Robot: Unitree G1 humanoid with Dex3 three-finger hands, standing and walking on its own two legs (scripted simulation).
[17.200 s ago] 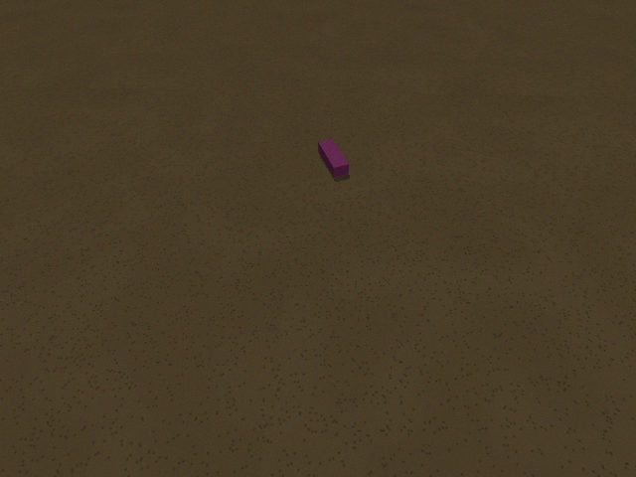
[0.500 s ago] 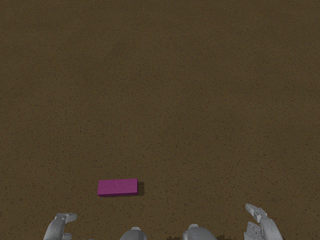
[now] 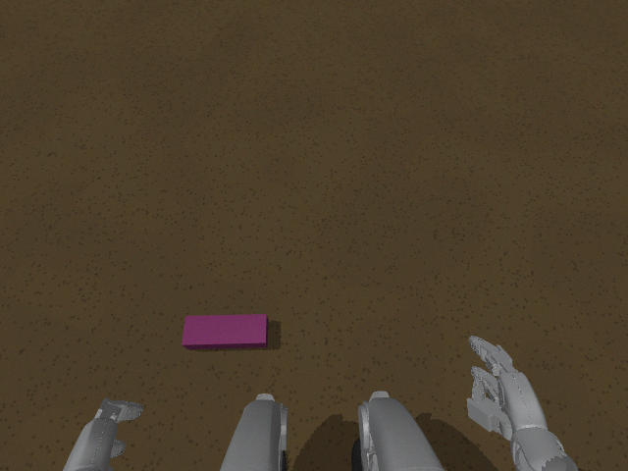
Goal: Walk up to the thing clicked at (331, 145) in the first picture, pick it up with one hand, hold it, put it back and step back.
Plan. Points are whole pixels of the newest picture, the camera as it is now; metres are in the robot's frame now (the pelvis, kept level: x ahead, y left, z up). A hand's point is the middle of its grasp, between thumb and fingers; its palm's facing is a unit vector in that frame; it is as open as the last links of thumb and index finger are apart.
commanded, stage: rise first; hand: left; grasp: from above
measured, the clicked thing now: (226, 331) +0.43 +0.24 -0.62
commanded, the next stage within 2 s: approach in 1.84 s
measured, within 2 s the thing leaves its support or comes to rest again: neither
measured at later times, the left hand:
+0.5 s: hand (166, 382) +0.26 +0.29 -0.34, palm faces -0.47 -0.38 -0.80, open 14.0 cm
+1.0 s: hand (180, 357) +0.33 +0.31 -0.44, palm faces -0.48 -0.10 -0.87, open 14.2 cm
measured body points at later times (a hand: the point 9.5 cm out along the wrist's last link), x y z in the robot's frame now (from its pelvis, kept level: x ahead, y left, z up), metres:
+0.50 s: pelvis -0.06 -0.01 -0.19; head +0.15 +0.00 +0.20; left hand +0.28 +0.31 -0.29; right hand +0.10 -0.28 -0.33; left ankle +0.01 +0.11 -0.62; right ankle +0.02 -0.13 -0.62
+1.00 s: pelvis -0.08 +0.00 -0.29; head +0.14 +0.05 +0.10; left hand +0.35 +0.31 -0.39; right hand -0.01 -0.29 -0.40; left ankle +0.01 +0.11 -0.62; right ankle +0.02 -0.13 -0.62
